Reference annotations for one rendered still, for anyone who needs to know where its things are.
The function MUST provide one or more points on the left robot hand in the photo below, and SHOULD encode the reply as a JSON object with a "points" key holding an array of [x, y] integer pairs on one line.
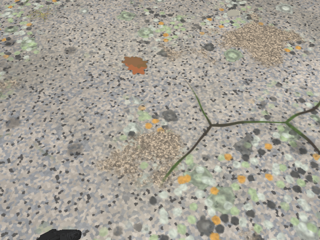
{"points": [[64, 234]]}

